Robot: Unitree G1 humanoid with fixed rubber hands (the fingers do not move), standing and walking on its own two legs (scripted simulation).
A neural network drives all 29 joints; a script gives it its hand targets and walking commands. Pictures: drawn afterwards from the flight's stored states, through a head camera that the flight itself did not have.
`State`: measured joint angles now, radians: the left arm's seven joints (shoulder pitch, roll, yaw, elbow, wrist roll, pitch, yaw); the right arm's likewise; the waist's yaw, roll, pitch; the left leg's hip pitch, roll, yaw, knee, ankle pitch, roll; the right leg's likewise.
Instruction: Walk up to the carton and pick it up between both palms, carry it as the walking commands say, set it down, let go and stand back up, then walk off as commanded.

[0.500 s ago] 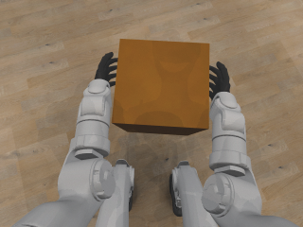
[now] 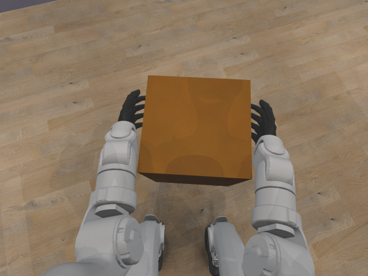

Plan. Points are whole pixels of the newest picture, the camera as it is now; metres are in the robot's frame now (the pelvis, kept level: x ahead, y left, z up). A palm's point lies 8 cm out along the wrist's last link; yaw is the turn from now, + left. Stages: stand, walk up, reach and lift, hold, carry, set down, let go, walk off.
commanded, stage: reach and lift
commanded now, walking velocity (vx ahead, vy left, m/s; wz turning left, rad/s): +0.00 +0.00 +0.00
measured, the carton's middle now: (194, 140) +0.41 -0.02 -0.10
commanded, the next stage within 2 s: none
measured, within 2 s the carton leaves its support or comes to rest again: neither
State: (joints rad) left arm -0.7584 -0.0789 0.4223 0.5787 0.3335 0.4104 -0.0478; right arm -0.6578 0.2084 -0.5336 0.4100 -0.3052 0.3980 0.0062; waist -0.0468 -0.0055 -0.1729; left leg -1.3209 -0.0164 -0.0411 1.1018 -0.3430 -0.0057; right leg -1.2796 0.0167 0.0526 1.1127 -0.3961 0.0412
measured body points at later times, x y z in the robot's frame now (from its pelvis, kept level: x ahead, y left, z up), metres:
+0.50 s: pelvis +0.02 +0.00 +0.06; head +0.15 +0.02 +0.49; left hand +0.42 +0.14 +0.03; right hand +0.39 -0.17 +0.04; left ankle +0.08 +0.12 -0.63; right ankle +0.05 -0.14 -0.63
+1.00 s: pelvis +0.03 +0.00 +0.10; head +0.09 +0.02 +0.55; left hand +0.39 +0.14 +0.10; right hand +0.37 -0.17 +0.11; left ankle +0.08 +0.12 -0.63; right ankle +0.05 -0.14 -0.63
